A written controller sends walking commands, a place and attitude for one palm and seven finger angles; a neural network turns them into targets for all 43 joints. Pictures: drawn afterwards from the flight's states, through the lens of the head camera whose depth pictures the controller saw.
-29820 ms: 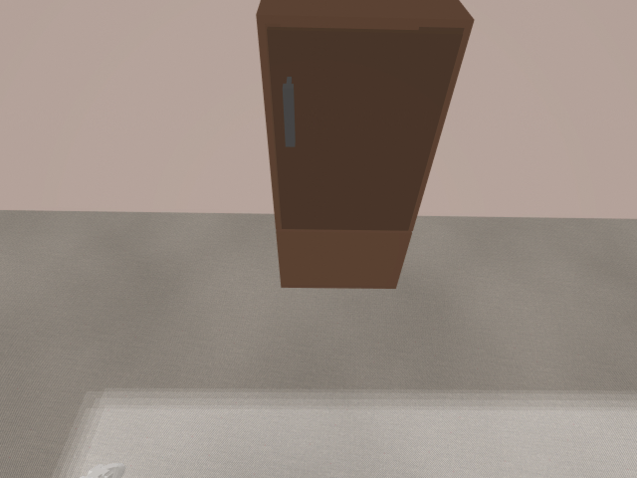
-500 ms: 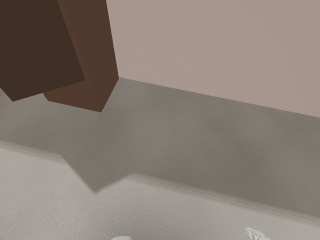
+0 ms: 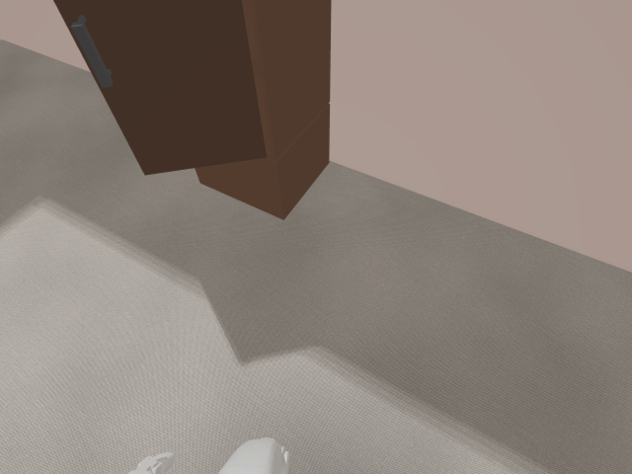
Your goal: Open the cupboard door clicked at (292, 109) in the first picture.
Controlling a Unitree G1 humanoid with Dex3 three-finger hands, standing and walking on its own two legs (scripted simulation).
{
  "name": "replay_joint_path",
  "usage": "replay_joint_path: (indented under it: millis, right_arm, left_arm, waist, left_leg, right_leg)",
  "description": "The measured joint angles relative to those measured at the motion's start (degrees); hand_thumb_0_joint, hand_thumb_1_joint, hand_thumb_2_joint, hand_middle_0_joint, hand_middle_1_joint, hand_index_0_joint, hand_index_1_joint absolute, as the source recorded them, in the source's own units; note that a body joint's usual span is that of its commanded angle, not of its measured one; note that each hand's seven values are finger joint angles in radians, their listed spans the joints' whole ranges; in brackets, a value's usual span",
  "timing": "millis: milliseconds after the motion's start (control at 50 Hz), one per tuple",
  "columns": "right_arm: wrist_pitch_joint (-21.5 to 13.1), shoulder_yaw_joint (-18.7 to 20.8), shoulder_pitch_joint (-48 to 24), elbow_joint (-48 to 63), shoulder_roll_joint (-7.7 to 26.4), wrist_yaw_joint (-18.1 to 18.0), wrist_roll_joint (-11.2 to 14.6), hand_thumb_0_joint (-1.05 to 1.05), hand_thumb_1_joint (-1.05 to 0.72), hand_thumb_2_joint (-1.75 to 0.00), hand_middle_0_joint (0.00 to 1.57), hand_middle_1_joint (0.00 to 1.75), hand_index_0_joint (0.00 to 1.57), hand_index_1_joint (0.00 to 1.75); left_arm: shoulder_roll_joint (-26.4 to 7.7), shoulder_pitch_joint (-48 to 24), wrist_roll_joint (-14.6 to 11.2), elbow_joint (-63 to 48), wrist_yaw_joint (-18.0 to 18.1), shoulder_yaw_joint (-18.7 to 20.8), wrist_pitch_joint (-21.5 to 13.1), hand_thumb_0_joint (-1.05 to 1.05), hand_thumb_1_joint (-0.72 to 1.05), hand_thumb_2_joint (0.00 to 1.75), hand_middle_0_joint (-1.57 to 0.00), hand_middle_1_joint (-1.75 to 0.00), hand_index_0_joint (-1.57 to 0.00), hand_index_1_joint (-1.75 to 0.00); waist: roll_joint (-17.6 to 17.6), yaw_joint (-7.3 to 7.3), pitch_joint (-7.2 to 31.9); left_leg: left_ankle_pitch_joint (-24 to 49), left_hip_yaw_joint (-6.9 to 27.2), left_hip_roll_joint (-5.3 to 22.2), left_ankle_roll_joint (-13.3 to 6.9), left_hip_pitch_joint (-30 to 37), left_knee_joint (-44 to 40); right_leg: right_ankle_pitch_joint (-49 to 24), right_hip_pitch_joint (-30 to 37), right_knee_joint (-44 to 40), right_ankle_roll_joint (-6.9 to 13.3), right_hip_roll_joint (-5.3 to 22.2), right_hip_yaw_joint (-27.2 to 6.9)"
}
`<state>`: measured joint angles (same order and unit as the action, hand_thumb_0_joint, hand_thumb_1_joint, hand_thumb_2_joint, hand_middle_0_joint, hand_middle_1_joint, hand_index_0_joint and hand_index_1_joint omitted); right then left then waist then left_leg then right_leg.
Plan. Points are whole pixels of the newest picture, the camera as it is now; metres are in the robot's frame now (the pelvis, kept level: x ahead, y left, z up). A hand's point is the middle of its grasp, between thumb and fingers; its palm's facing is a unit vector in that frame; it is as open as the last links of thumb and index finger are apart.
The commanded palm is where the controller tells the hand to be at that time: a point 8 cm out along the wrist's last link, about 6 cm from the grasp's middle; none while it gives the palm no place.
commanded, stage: turn to face it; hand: left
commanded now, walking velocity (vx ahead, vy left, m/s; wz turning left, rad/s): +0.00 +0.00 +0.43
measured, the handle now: (94, 51) +0.98 +0.57 +0.01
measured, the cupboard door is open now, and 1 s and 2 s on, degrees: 41 41 41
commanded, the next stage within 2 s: take the last steps up to it in 0.36 s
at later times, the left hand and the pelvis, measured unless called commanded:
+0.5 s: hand out of the picture +0.04 +0.22 -0.16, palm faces +0.23 -0.94 -0.25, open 7.4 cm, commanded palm none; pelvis +0.01 +0.01 +0.00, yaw +11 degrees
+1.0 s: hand out of the picture -0.04 +0.25 -0.19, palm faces +0.38 -0.91 -0.16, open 7.4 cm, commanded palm none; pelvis +0.07 +0.10 -0.01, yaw +18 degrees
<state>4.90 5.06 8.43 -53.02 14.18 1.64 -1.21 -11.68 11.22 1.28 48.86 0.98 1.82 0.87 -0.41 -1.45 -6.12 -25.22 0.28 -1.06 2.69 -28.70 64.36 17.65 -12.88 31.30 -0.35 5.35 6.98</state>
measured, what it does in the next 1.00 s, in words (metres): steps to the left, turning left: left foot, then right foot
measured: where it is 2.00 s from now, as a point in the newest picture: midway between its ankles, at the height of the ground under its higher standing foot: (255, 389)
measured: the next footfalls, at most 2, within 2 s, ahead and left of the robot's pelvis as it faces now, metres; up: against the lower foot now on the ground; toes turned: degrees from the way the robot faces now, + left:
left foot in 0.18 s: +0.04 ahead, +0.13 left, +0.00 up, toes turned +10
right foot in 0.52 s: +0.07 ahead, -0.11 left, +0.00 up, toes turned +8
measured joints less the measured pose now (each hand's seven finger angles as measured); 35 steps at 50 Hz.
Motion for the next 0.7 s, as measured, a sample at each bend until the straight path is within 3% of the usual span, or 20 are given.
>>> replay_joint_path:
  millis: [120,160,180,240,300,360,440,520,580,640,700]
  right_arm:
    - [-0.7,-0.9,-1.3,0.0,-0.8,0.1,0.4,0.01,-0.91,-0.9,0.19,0.3,0.2,0.29]
    - [-1.6,-1.4,-1.6,0.4,-0.8,0.0,0.3,0.01,-0.91,-0.9,0.19,0.3,0.2,0.29]
    - [-2.2,-1.5,-1.6,0.8,-0.5,0.0,0.2,0.01,-0.91,-0.9,0.19,0.3,0.2,0.29]
    - [-3.2,-2.2,-2.3,1.0,-1.9,-0.8,-0.3,0.01,-0.91,-0.9,0.19,0.3,0.2,0.29]
    - [-3.5,-2.8,-2.0,1.0,-2.7,-1.8,-0.5,0.0,-0.91,-0.9,0.19,0.3,0.2,0.29]
    - [-3.5,-3.3,-1.6,0.3,-3.3,-2.2,-0.6,0.0,-0.91,-0.9,0.2,0.3,0.2,0.29]
    - [-3.2,-3.4,-0.7,-0.6,-3.6,-2.1,-0.6,0.0,-0.91,-0.9,0.2,0.3,0.2,0.3]
    - [-2.7,-3.1,0.7,-1.6,-3.8,-1.9,-0.2,0.0,-0.91,-0.9,0.2,0.3,0.2,0.3]
    - [-1.7,-2.2,1.6,-2.8,-2.7,-1.1,-0.1,0.0,-0.91,-0.9,0.2,0.3,0.2,0.3]
    - [-1.1,-1.4,2.5,-3.9,-1.9,-0.2,-0.5,0.01,-0.91,-0.9,0.2,0.3,0.2,0.29]
    - [-1.4,-0.9,3.3,-4.3,-1.6,0.4,-0.5,0.01,-0.91,-0.9,0.2,0.3,0.2,0.29]
  left_arm:
    - [-0.2,2.0,0.3,1.4,-0.4,0.0,-0.5,0.0,0.9,0.9,-0.21,-0.3,-0.2,-0.3]
    - [-0.7,3.0,0.0,1.9,-0.6,0.4,-0.3,0.0,0.9,0.9,-0.21,-0.3,-0.2,-0.3]
    - [-0.9,3.6,-0.3,2.1,-0.7,0.6,0.0,0.0,0.9,0.9,-0.21,-0.3,-0.2,-0.3]
    - [-2.7,2.8,-0.5,4.0,-0.2,1.2,2.1,0.0,0.9,0.9,-0.21,-0.3,-0.2,-0.3]
    - [-3.2,1.4,-0.5,5.5,-0.3,1.7,3.0,0.0,0.91,0.9,-0.2,-0.3,-0.2,-0.29]
    - [-3.1,0.6,-0.6,5.4,-0.6,1.7,2.7,0.0,0.91,0.9,-0.2,-0.3,-0.2,-0.29]
    - [-2.3,0.1,-0.7,4.8,-0.7,1.4,2.1,0.0,0.91,0.9,-0.2,-0.3,-0.2,-0.29]
    - [-1.6,0.8,-0.6,4.2,-0.7,0.9,0.4,0.0,0.91,0.9,-0.2,-0.3,-0.2,-0.29]
    - [0.2,1.6,-0.1,4.6,-0.8,0.4,-0.6,0.0,0.91,0.9,-0.2,-0.3,-0.2,-0.29]
    - [1.5,3.9,-0.1,5.2,-0.8,0.2,-1.5,0.0,0.91,0.9,-0.2,-0.3,-0.2,-0.29]
    - [2.1,6.0,0.0,6.6,-0.9,0.1,-2.6,0.0,0.91,0.9,-0.2,-0.3,-0.2,-0.29]
  waist:
    - [3.1,1.29,-0.4]
    - [3.6,1.55,-0.2]
    - [3.1,1.55,0.4]
    - [4.9,2.4,-0.2]
    - [4.2,2.49,0.0]
    - [3.0,2.66,0.2]
    - [1.3,2.23,0.8]
    - [0.9,2.08,2.2]
    - [-0.7,2.21,2.3]
    - [-0.6,2.25,2.9]
    - [0.5,1.98,3.2]
  left_leg:
    - [0.0,-3.8,1.2,-0.1,7.2,-18.6]
    - [6.0,-4.5,1.1,-0.8,11.1,-28.0]
    - [11.6,-3.9,1.6,-2.5,11.9,-30.8]
    - [7.9,-3.7,0.6,-4.9,10.9,-27.5]
    - [7.9,-2.3,0.5,-4.7,11.9,-30.1]
    - [10.1,-1.2,0.6,-4.6,13.1,-33.4]
    - [11.4,0.2,0.8,-4.1,13.5,-35.2]
    - [10.2,1.0,-0.2,-3.0,11.8,-32.3]
    - [0.3,1.7,-0.7,-2.6,7.0,-18.1]
    - [3.6,0.4,-0.2,-1.9,2.2,-5.0]
    - [7.5,-1.0,1.6,-0.9,0.2,-3.1]
  right_leg:
    - [1.0,1.3,0.3,-1.2,2.9,3.6]
    - [2.9,0.4,3.3,-2.0,3.6,4.7]
    - [4.0,-1.1,6.5,-2.5,3.6,5.0]
    - [13.0,-6.9,20.1,-3.1,2.6,-1.0]
    - [11.6,-10.7,26.8,-3.1,0.6,-3.8]
    - [9.5,-11.5,25.5,-3.0,-0.6,-4.6]
    - [8.2,-8.7,17.0,-2.7,-2.0,-4.4]
    - [1.0,-1.6,1.0,-1.7,-2.6,-4.0]
    - [0.2,-0.8,1.2,0.1,-2.6,-2.7]
    - [-0.6,2.1,-2.8,0.1,-1.9,-1.8]
    - [-2.2,5.0,-7.3,-0.5,-0.8,-0.5]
